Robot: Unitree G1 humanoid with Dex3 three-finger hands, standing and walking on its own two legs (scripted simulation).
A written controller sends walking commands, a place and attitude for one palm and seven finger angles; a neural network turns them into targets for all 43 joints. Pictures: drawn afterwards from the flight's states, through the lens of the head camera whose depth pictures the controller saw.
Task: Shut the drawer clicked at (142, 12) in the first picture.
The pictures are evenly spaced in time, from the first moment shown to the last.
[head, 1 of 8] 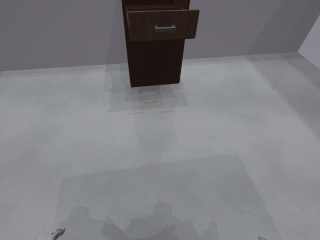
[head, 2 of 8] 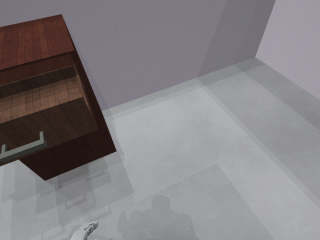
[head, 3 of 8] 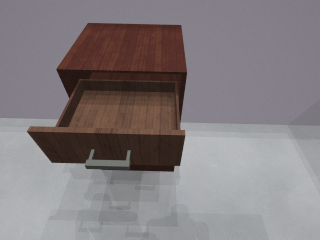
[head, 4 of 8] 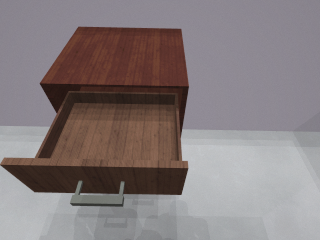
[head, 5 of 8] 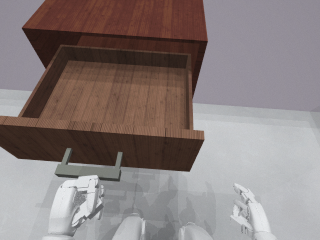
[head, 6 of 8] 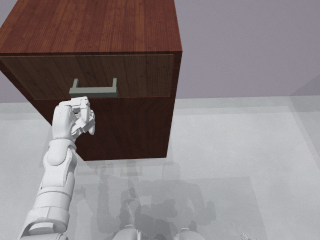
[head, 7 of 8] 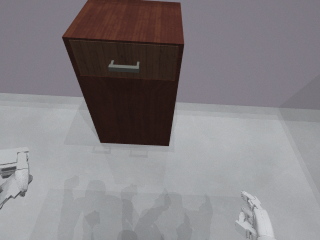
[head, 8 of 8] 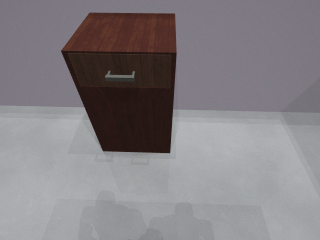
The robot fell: no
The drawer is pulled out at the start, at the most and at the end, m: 0.30 0.30 0.00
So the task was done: yes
